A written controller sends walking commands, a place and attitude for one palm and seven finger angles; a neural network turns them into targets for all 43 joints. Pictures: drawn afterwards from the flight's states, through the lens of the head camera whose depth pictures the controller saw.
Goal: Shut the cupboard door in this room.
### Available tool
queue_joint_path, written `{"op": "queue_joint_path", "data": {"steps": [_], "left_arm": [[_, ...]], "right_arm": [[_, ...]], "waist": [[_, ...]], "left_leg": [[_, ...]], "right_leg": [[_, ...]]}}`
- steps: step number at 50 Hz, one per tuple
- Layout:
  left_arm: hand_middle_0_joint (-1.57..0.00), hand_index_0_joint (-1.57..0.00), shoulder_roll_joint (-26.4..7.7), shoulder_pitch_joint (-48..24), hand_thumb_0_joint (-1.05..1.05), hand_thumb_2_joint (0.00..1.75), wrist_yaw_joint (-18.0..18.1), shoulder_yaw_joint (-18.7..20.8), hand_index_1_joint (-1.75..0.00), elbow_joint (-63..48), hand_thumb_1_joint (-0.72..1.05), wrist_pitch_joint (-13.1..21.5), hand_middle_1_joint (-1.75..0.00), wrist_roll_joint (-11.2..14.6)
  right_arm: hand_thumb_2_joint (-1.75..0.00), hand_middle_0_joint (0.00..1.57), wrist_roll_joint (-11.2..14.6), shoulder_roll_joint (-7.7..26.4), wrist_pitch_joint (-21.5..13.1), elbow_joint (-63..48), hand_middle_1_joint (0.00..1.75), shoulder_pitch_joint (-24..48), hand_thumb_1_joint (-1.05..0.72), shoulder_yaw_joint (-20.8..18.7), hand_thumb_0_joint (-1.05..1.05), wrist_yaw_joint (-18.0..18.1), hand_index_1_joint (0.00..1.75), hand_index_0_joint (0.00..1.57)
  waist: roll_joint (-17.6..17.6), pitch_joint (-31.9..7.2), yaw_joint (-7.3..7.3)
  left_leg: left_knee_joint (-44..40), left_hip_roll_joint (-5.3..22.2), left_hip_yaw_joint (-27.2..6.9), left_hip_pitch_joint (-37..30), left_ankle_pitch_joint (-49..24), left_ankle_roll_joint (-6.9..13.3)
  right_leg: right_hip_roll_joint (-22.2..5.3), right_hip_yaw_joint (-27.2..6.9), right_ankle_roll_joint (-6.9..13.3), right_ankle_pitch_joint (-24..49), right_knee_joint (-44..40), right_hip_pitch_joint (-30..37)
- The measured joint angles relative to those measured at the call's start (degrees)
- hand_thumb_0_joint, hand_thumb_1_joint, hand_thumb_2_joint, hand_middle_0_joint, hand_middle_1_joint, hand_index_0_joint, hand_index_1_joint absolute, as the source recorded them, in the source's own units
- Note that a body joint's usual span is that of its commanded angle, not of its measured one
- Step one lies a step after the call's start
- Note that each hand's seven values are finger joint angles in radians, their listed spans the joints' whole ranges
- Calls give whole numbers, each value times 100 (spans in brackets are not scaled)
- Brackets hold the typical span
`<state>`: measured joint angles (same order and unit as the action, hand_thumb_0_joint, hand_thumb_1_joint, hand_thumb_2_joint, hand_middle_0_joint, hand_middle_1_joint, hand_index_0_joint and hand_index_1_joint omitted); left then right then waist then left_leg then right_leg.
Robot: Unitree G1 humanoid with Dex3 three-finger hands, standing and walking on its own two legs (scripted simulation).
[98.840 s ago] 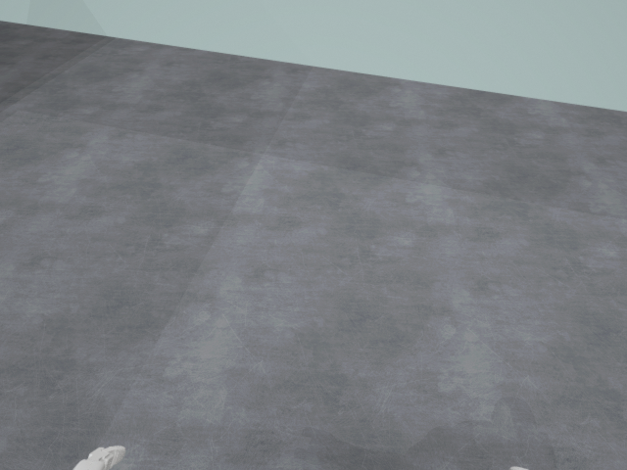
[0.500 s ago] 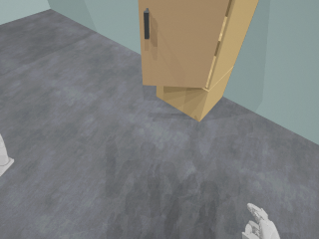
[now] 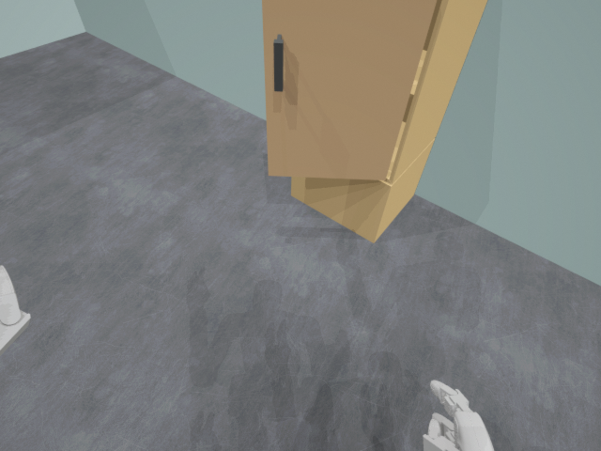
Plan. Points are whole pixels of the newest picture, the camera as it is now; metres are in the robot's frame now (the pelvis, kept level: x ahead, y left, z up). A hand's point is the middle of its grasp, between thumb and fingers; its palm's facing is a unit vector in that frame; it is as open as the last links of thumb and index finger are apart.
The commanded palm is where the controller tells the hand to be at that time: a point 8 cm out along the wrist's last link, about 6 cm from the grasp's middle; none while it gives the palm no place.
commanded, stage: stop stepping back and stand still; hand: left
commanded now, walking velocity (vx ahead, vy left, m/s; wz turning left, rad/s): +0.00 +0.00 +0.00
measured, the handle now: (279, 62) +1.02 +0.12 +0.03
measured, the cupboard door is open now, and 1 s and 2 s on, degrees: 37 37 37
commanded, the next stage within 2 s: let the arm hang, fingers relaxed in 0.44 s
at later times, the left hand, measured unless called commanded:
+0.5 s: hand (4, 356) +0.17 +0.28 +0.15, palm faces +0.46 -0.78 -0.43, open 7.4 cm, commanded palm +0.11 +0.31 +0.18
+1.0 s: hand out of the picture -0.04 +0.18 -0.18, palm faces +0.02 -0.98 -0.19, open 7.1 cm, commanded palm none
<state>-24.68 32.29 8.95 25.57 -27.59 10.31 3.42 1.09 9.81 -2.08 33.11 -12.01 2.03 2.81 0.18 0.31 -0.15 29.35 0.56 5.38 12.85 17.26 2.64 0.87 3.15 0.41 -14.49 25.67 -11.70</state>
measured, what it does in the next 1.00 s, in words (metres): stands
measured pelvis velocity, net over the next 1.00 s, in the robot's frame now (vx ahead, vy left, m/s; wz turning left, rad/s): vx -0.04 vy -0.02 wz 0.02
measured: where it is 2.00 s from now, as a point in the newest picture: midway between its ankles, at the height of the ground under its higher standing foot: outside the picture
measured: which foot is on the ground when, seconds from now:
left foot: down 0.00-1.00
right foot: down 0.00-1.00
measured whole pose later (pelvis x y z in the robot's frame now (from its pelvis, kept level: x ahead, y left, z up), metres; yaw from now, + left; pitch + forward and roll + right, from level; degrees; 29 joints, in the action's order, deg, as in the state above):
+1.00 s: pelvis -0.04 -0.02 +0.00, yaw +1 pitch -2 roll +0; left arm -12.9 17.5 0.3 0.6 58.3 -1.7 -0.8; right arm -1.3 14.2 2.0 59.1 -16.4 0.0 0.0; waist -2.2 3.6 -0.3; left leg 26.4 0.3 4.5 12.7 12.0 2.0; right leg 0.6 4.2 2.0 -11.1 25.0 -12.3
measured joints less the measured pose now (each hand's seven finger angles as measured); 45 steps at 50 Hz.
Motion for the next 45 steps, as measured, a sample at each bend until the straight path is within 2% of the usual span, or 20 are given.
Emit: {"op": "queue_joint_path", "data": {"steps": [8,18,27,29,31,34,37,40,42,45], "left_arm": [[-21,-21,338,-138,1,90,-16,-331,-31,106,89,-178,-30,-53],[-22,-21,159,-48,1,90,16,-130,-31,-48,89,31,-30,-78],[-21,-21,418,-149,1,90,9,-313,-31,351,89,-86,-30,-112],[-21,-20,360,-551,1,90,-219,-692,-31,1170,90,-33,-30,-276],[-20,-20,412,-1048,0,90,-504,-1220,-30,2464,90,-473,-30,-355],[-20,-20,656,-1502,0,90,-775,-1881,-30,4446,90,-1064,-30,-437],[-20,-20,971,-1645,1,90,-912,-2365,-30,5891,91,-1325,-30,-474],[-20,-20,1273,-1622,1,90,-932,-2628,-30,6866,91,-1382,-30,-466],[-21,-20,1416,-1580,1,90,-865,-2619,-30,7356,93,-1357,-30,-431],[-21,-21,1290,-1566,0,90,-817,-2515,-30,7887,98,-1282,-30,-428]], "right_arm": [[-90,20,-14,131,-38,95,30,-160,-90,-59,2,58,30,20],[-90,20,-21,137,-128,72,29,-211,-91,-110,2,53,30,20],[-90,20,-9,140,-148,149,29,-222,-91,-88,2,54,30,20],[-90,20,-52,293,-373,503,29,-122,-90,-132,1,-180,30,20],[-90,20,-111,518,-269,850,30,63,-90,-147,1,-340,30,20],[-90,20,-184,726,-65,1174,30,314,-90,-161,1,-406,30,21],[-90,20,-225,764,55,1359,30,353,-91,-165,1,-400,30,21],[-90,20,-246,701,176,1599,29,192,-91,-145,1,-388,30,20],[-90,20,-253,625,253,1819,29,34,-91,-137,1,-371,30,20],[-90,20,-256,499,353,2168,29,-205,-91,-131,1,-342,30,20]], "waist": [[-67,44,22],[-52,-4,-23],[54,-55,60],[145,-106,101],[296,-146,138],[413,-96,26],[291,86,-104],[0,239,-145],[-184,294,-128],[-354,336,-54]], "left_leg": [[-88,-75,12,0,-135,73],[-142,-82,2,51,-260,86],[-205,-80,6,42,-325,77],[-28,-105,-61,224,-294,82],[119,-139,-57,340,-251,104],[227,-190,40,403,-215,148],[174,-203,118,326,-253,138],[47,-191,115,218,-334,87],[-40,-162,70,164,-389,47],[-157,-104,-20,104,-465,-18]], "right_leg": [[-73,-6,-56,107,-36,-16],[-78,9,-56,245,-121,-47],[-73,5,-42,293,-157,-52],[-111,78,-39,229,23,-202],[-157,77,-47,144,239,-349],[-223,-18,-63,28,556,-537],[-235,-98,-52,9,653,-555],[-215,-96,4,40,602,-481],[-182,-51,42,89,495,-406],[-114,41,108,187,279,-278]]}}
